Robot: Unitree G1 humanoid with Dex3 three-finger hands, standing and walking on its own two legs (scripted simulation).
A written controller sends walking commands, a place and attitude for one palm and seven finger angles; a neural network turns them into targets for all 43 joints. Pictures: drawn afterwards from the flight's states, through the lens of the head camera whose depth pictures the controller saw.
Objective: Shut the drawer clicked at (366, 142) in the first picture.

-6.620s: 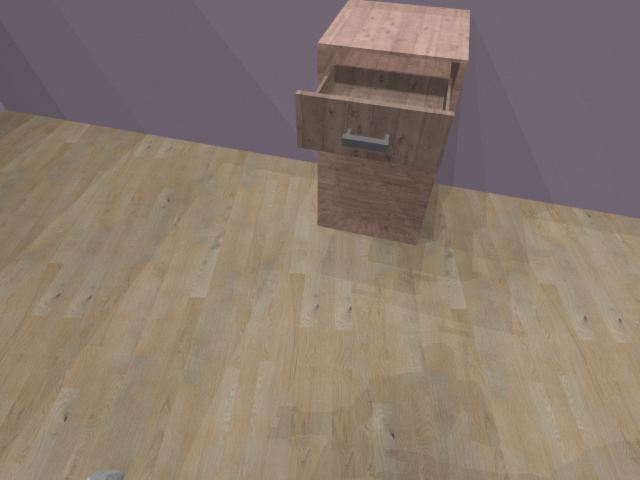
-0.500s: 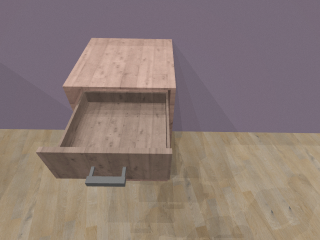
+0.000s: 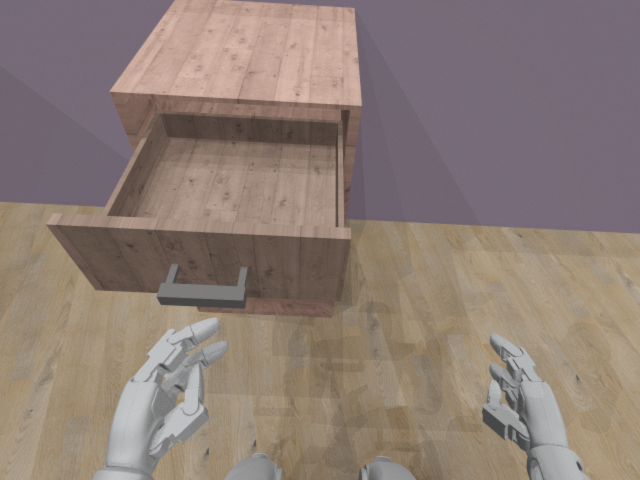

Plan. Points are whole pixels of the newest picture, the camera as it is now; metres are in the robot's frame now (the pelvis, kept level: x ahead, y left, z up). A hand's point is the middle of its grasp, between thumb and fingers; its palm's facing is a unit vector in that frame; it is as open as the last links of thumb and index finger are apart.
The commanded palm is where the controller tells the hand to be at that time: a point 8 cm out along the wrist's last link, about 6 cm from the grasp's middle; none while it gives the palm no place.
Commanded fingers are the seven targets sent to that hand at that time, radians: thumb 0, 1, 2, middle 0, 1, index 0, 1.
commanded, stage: raise the hand and make a fist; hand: left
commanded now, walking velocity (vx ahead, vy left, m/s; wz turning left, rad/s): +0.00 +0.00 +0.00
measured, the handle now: (206, 283) +0.37 +0.19 +0.00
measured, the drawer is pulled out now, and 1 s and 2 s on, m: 0.30 0.30 0.30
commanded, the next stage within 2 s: bring the fist close to the handle in 1.52 s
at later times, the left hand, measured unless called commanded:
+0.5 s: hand (176, 403) +0.19 +0.16 +0.06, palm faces +0.08 -1.00 -0.05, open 3.7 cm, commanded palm +0.14 +0.21 +0.06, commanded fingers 0.00 0.90 0.90 -1.10 -1.27 -1.10 -1.27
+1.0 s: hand (188, 405) +0.18 +0.14 +0.09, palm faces +0.03 -1.00 +0.00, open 3.2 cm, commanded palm +0.15 +0.19 +0.10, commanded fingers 0.00 0.90 0.90 -1.40 -1.60 -1.40 -1.60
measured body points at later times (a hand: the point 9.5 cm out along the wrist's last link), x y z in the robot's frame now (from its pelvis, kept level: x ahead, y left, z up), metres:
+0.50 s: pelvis +0.02 -0.01 +0.00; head +0.07 -0.02 +0.45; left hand +0.18 +0.21 +0.07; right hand +0.19 -0.25 -0.09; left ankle +0.02 +0.11 -0.66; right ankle +0.04 -0.12 -0.66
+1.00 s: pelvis +0.02 +0.01 +0.00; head +0.06 +0.01 +0.45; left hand +0.18 +0.19 +0.09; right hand +0.24 -0.19 -0.04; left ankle +0.02 +0.11 -0.66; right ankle +0.04 -0.12 -0.66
